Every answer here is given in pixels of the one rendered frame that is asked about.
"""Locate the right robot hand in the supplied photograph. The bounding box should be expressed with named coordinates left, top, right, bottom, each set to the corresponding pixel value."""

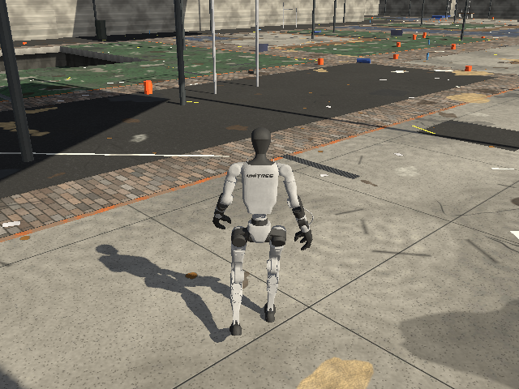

left=294, top=230, right=313, bottom=250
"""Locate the right robot shin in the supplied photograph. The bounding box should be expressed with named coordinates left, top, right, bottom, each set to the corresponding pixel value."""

left=267, top=260, right=280, bottom=312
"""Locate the robot right upper arm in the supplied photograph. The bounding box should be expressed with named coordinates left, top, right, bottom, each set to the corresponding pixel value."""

left=277, top=163, right=300, bottom=208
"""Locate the left robot hand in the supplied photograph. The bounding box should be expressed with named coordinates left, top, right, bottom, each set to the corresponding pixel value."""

left=212, top=215, right=231, bottom=229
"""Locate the left robot forearm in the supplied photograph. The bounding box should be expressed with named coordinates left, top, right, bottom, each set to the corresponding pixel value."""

left=214, top=193, right=229, bottom=219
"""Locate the robot shin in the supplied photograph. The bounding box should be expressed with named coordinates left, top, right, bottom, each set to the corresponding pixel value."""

left=267, top=260, right=280, bottom=312
left=230, top=270, right=242, bottom=325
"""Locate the robot left upper arm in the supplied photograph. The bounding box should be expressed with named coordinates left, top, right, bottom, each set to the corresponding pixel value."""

left=220, top=162, right=244, bottom=206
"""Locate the right robot forearm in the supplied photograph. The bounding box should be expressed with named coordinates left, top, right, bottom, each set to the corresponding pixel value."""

left=292, top=196, right=310, bottom=233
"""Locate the left robot shin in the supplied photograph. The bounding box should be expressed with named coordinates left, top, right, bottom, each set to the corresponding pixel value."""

left=230, top=270, right=242, bottom=325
